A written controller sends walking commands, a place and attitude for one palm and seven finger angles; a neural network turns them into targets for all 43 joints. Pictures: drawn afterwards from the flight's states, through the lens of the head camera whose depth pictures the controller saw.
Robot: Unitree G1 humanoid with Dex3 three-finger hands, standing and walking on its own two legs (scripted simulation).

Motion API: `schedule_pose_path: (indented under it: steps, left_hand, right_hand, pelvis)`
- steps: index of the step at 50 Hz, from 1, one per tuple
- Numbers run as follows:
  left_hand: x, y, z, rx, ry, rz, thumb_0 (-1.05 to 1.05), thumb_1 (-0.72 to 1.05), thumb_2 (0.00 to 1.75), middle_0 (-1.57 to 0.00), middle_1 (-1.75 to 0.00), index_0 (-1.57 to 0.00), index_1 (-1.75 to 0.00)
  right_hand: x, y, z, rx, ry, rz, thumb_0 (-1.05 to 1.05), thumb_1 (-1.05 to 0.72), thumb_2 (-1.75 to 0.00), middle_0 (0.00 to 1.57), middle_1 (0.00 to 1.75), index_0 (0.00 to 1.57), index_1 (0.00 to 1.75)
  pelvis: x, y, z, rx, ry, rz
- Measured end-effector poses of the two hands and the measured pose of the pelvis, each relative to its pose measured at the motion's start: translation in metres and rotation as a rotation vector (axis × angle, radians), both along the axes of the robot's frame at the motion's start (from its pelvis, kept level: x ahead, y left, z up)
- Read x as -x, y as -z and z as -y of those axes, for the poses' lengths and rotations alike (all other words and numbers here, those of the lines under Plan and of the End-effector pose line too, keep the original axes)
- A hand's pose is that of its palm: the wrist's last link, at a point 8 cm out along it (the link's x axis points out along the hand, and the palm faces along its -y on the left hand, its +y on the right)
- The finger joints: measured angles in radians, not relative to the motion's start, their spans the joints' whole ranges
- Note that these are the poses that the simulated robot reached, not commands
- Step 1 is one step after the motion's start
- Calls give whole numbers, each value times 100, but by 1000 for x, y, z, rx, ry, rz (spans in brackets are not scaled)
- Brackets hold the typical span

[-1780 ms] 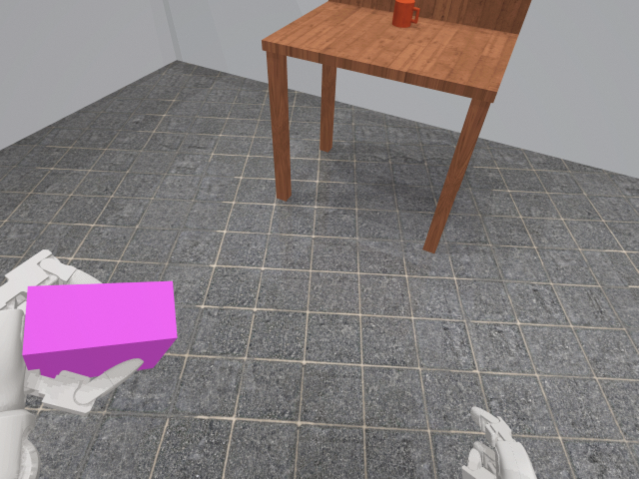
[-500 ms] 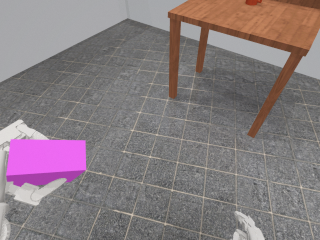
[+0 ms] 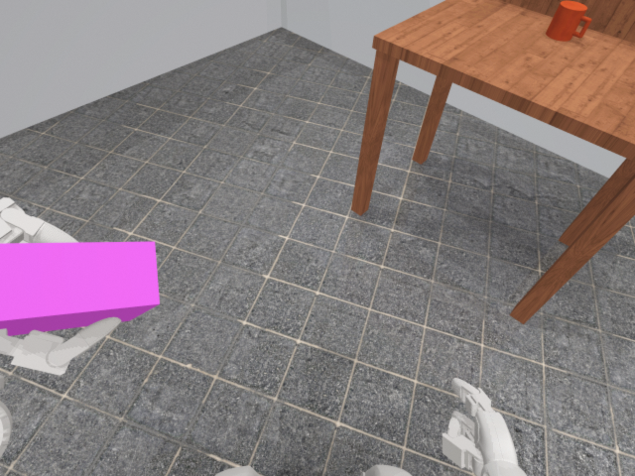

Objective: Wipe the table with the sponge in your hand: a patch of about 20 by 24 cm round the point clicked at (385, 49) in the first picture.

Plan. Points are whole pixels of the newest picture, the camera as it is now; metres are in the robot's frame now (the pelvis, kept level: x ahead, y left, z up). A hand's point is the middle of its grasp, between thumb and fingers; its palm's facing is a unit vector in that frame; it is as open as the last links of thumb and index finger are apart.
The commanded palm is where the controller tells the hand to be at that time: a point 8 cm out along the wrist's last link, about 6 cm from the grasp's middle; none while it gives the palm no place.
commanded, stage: walk to a spot facing it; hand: left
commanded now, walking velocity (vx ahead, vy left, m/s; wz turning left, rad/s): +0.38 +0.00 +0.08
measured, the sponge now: (96, 289) +0.25 +0.22 +0.17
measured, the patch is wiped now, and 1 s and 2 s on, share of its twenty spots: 0.00 0.00 0.00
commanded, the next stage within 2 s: turn to face it in 1.46 s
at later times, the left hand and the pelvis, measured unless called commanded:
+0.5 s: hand (186, 203) +0.35 +0.16 +0.18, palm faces +0.42 -0.78 -0.47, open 9.7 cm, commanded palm +0.27 +0.22 +0.20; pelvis +0.15 -0.08 +0.02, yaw +6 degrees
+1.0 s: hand (159, 115) +0.44 +0.21 +0.22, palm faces +0.55 -0.69 -0.46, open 9.7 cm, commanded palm +0.38 +0.25 +0.20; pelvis +0.30 -0.06 +0.02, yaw +14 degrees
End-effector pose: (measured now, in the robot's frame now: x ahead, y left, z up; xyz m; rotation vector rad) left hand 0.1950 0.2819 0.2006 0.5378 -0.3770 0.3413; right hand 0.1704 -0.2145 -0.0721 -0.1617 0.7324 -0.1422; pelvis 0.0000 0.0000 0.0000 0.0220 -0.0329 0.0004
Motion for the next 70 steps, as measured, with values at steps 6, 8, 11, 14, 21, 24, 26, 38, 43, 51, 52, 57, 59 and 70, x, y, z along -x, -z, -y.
schedule_pose_path:
  steps: [6,8,11,14,21,24,26,38,43,51,52,57,59,70]
  left_hand:
    - [-12,-18,23,-3,23,-4,-1,-45,97,-80,-132,-80,-132]
    - [-14,-25,32,-18,15,-6,-1,-45,97,-80,-132,-80,-132]
    - [-22,-29,40,-47,-36,-22,-1,-45,97,-80,-132,-80,-132]
    - [-38,-21,47,-65,-113,-42,-1,-45,98,-80,-132,-80,-132]
    - [-87,13,73,73,-158,-120,-1,-45,98,-80,-132,-80,-132]
    - [-104,6,85,44,-107,-143,-1,-45,98,-80,-132,-80,-132]
    - [-114,-5,88,5,-79,-132,-1,-45,98,-80,-132,-80,-132]
    - [-170,-5,33,-24,-190,4,-1,-45,98,-80,-132,-80,-132]
    - [-203,10,22,48,-204,-31,-1,-45,98,-80,-133,-80,-132]
    - [-201,-36,47,-59,-210,-2,-1,-45,98,-80,-133,-80,-132]
    - [-201,-39,47,-70,-235,-9,-1,-45,98,-80,-133,-80,-133]
    - [-215,-20,44,-59,-405,-52,-1,-45,98,-80,-133,-79,-133]
    - [-224,-2,43,23,-453,-72,-1,-45,98,-80,-133,-79,-133]
    - [-273,-5,45,30,-375,-126,-1,-46,99,-79,-133,-79,-133]
  right_hand:
    - [-21,-5,-17,-81,-54,-11,1,-90,-90,21,30,21,30]
    - [-28,-2,-12,-87,-67,-30,1,-90,-90,21,30,21,30]
    - [-41,7,3,-87,-76,-63,1,-90,-90,21,30,21,30]
    - [-60,23,27,-80,-77,-81,1,-90,-90,21,30,21,30]
    - [-115,30,90,17,-82,-126,1,-90,-90,20,30,21,30]
    - [-138,13,107,52,-61,-109,1,-91,-90,20,30,20,30]
    - [-152,3,114,73,-58,-100,1,-91,-90,20,30,20,30]
    - [-252,5,72,99,-92,-51,1,-91,-90,20,30,20,30]
    - [-285,5,23,0,-181,-35,1,-91,-90,20,30,20,30]
    - [-327,-1,-10,-87,-304,-33,1,-90,-90,21,30,21,30]
    - [-334,1,-9,-91,-313,-40,1,-90,-90,21,30,21,30]
    - [-376,23,10,-81,-348,-60,1,-90,-90,21,30,21,30]
    - [-394,30,22,-39,-372,-82,1,-90,-90,21,30,21,30]
    - [-482,-13,47,157,-388,-69,1,-91,-90,20,30,20,30]
  pelvis:
    - [-31,-14,13,25,-4,-20]
    - [-44,-17,19,31,-11,-25]
    - [-65,-18,33,34,-24,-31]
    - [-88,-9,52,18,-40,-30]
    - [-123,-7,74,1,-90,-6]
    - [-140,-14,79,-5,-106,-14]
    - [-152,-18,81,-10,-114,-24]
    - [-240,3,53,-16,-145,-26]
    - [-260,-1,53,5,-203,-6]
    - [-303,-18,62,47,-249,-30]
    - [-310,-19,64,49,-255,-32]
    - [-346,-6,82,31,-304,-30]
    - [-355,-3,86,30,-343,-14]
    - [-403,-19,77,-4,-441,-37]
